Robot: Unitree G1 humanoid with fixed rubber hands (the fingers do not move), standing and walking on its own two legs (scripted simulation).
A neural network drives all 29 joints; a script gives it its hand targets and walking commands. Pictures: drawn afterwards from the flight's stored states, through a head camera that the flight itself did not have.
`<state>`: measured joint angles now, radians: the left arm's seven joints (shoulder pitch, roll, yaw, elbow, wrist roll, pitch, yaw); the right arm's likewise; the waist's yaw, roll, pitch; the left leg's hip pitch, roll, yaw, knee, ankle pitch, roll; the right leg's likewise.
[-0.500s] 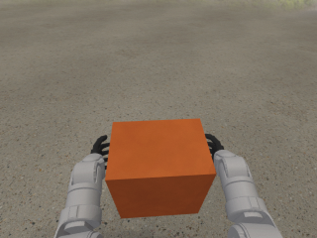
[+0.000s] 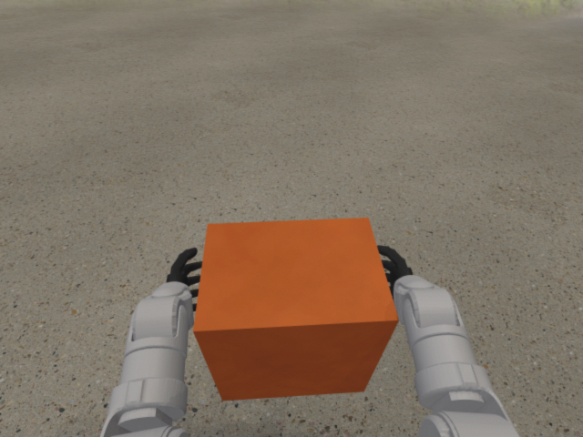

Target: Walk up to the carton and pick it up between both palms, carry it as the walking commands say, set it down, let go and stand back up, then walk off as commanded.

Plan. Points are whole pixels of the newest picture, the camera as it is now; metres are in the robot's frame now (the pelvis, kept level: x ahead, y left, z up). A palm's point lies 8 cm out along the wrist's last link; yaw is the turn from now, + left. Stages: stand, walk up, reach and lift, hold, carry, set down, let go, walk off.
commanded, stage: hold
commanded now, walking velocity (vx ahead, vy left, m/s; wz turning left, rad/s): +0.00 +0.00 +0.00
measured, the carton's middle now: (291, 314) +0.30 +0.00 +0.01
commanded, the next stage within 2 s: carry in 0.74 s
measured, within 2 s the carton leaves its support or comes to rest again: neither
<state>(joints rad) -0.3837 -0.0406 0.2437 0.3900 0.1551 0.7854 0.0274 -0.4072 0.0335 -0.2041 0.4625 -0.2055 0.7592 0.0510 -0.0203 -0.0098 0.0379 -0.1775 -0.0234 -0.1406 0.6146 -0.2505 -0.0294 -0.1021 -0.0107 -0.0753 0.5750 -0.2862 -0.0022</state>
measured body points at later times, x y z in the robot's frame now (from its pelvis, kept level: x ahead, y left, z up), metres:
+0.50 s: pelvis +0.00 +0.00 +0.00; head -0.06 +0.01 +0.45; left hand +0.32 +0.16 +0.05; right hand +0.31 -0.17 +0.05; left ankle +0.07 +0.13 -0.73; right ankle +0.03 -0.12 -0.73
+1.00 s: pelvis -0.03 -0.01 +0.00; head -0.02 -0.02 +0.45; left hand +0.29 +0.16 +0.08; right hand +0.29 -0.17 +0.07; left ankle +0.02 +0.12 -0.69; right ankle +0.03 -0.12 -0.73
